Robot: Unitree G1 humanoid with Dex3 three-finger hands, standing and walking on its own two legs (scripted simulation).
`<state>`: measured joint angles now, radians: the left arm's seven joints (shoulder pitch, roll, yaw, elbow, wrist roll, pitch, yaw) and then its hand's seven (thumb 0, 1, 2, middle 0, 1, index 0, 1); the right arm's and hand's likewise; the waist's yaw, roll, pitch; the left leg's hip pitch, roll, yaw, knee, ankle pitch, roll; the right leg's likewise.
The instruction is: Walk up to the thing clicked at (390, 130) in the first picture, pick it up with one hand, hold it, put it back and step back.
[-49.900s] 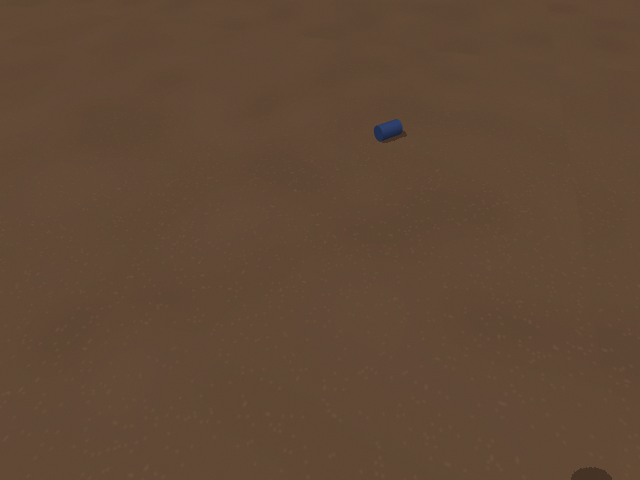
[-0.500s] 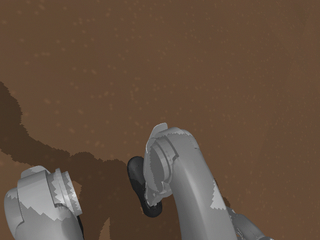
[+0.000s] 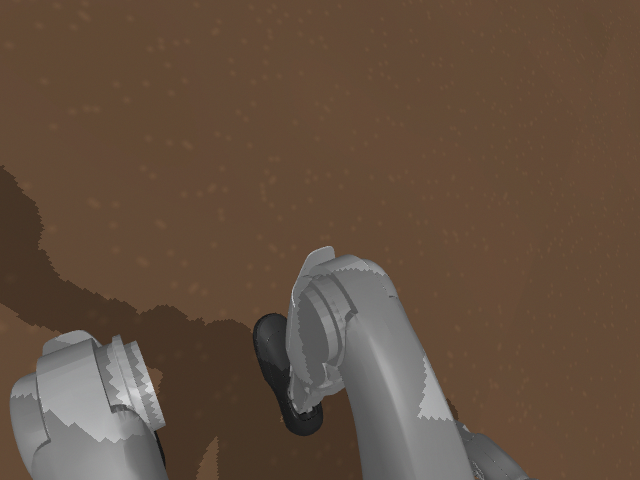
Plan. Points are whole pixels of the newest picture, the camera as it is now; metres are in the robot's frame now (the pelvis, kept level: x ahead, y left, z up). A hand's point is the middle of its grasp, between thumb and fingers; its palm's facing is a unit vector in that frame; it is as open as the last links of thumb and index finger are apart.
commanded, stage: close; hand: left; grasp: from above
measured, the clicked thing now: out of the picture +0.48 +0.32 -0.26
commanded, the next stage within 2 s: settle in 0.50 s
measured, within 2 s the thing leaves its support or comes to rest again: leaves its support in 0.96 s
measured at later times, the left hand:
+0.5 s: hand out of the picture +0.46 +0.32 -0.23, palm faces -0.46 -0.07 -0.89, open 11.6 cm
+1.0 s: hand out of the picture +0.46 +0.33 -0.22, palm faces -0.45 -0.04 -0.89, open 11.5 cm
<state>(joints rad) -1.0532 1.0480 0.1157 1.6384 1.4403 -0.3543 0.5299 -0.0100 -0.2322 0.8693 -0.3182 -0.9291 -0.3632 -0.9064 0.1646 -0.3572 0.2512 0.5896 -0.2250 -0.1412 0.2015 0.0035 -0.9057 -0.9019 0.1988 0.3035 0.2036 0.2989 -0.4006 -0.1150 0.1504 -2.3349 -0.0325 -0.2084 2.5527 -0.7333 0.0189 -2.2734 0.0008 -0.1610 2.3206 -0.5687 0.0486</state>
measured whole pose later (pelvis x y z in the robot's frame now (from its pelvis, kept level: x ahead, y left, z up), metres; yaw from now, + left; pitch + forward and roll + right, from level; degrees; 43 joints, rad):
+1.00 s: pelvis +0.00 +0.00 +0.01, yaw +1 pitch +31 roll -14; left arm -0.98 0.98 0.13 1.44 1.39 -0.31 0.43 -0.01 -0.21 0.69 -0.49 -0.73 -0.53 -0.71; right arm 0.20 -0.36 0.19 0.58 -0.20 -0.12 0.20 0.00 -0.92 -0.90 0.20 0.30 0.20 0.30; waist -0.36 -0.08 0.12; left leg -2.34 -0.05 -0.20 2.52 -0.73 0.01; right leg -2.28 -0.01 -0.16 2.30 -0.58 0.04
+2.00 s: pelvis -0.01 +0.00 +0.09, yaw +7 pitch +36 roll -10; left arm -0.86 0.77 0.02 1.08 1.19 -0.34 0.06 -0.01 -0.19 0.69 -0.53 -0.62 -0.57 -0.62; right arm 0.24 -0.30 0.04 0.63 -0.06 0.08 0.10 0.01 -0.93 -0.91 0.20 0.30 0.20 0.30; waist -0.23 0.04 -0.10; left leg -2.18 -0.05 -0.08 2.21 -0.66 0.04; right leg -2.14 -0.04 -0.06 2.07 -0.56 0.04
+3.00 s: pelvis +0.04 +0.00 +0.37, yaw +10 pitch +16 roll -2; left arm -0.39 0.47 -0.16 0.87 1.06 -0.20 0.10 0.00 -0.15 0.58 -0.59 -0.53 -0.62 -0.53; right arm 0.25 -0.25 -0.04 0.73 0.04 0.01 -0.05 0.01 -0.92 -0.91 0.20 0.30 0.20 0.30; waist -0.08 0.04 -0.15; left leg -0.96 0.01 -0.01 1.18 -0.50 0.02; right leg -0.98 0.00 0.00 1.11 -0.40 0.03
